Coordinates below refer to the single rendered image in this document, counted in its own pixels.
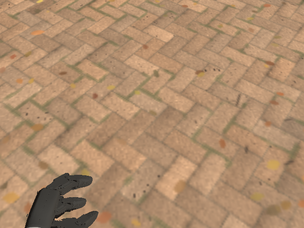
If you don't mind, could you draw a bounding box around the robot left hand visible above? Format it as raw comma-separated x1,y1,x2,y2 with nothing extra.
25,173,99,228

